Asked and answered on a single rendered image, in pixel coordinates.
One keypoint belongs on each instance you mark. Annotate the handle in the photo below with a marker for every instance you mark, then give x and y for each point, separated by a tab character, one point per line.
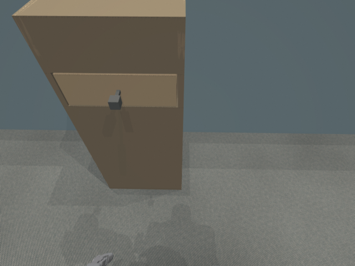
115	101

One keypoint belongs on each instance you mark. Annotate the robot left hand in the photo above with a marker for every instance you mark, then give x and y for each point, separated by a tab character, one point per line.
101	260

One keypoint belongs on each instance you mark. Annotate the drawer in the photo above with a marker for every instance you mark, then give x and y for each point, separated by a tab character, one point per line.
136	89

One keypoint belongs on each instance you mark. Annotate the cabinet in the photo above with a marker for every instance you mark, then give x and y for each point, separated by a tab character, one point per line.
136	147

